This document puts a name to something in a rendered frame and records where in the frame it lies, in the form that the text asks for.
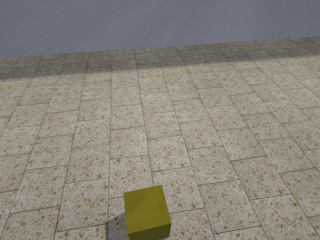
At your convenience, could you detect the carton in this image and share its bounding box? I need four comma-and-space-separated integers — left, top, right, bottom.
123, 184, 172, 240

